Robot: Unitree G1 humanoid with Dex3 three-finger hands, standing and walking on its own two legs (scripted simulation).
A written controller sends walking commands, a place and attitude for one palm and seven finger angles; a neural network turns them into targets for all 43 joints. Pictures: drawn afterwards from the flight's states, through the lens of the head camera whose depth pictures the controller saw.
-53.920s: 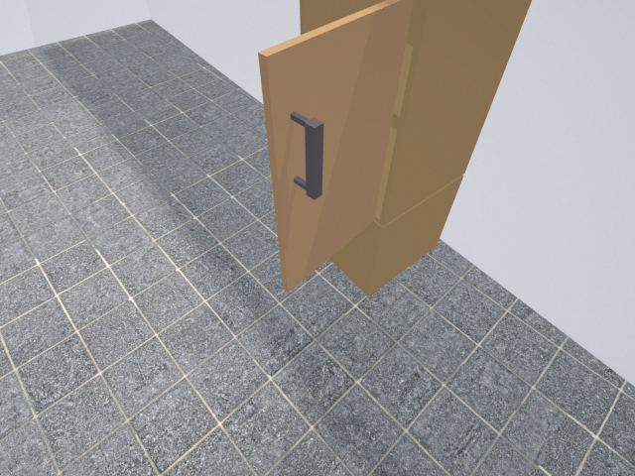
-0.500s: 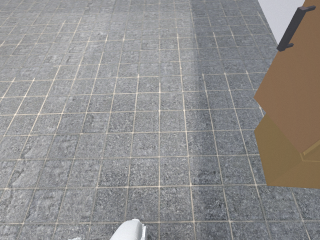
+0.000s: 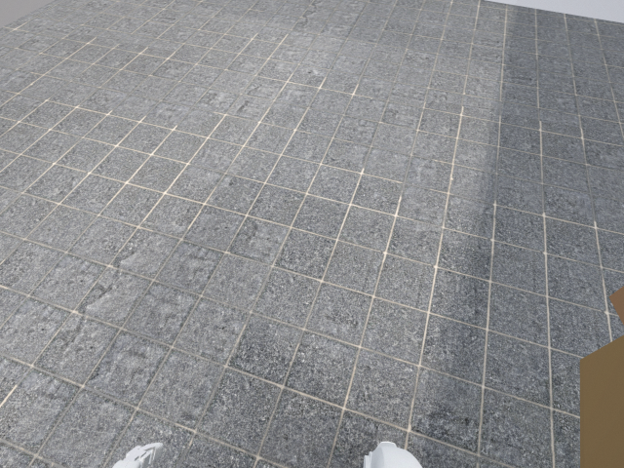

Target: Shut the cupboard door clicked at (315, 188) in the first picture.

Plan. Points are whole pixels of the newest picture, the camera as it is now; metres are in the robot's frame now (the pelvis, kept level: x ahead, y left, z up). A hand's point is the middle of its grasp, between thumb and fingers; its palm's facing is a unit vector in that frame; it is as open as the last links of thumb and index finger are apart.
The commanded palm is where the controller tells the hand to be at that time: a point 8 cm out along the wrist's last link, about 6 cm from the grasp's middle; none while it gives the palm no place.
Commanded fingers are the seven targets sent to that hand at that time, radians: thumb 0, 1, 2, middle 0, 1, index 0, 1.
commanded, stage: walk to a spot facing it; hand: left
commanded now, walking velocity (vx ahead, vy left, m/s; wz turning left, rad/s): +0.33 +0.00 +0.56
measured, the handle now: out of the picture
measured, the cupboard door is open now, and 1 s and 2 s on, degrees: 23 23 23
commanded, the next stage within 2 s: turn to face it in 0.56 s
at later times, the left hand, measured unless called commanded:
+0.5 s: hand out of the picture +0.08 +0.18 -0.18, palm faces +0.39 -0.90 -0.22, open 7.3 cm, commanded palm none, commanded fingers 0.00 0.90 0.90 -0.20 -0.30 -0.20 -0.30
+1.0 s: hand (184, 316) +0.37 +0.25 -0.17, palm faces +0.35 -0.92 -0.20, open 7.4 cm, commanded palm none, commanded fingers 0.00 0.90 0.90 -0.20 -0.30 -0.20 -0.30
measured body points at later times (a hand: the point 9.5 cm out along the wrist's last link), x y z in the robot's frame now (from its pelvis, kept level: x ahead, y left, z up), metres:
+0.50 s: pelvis +0.19 +0.01 -0.01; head +0.24 +0.04 +0.43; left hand +0.06 +0.23 -0.16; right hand +0.41 -0.16 -0.14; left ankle +0.25 +0.13 -0.73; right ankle +0.10 -0.13 -0.73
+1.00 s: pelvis +0.36 +0.06 -0.01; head +0.40 +0.06 +0.44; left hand +0.35 +0.30 -0.15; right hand +0.47 -0.15 -0.17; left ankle +0.26 +0.14 -0.70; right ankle +0.44 -0.03 -0.74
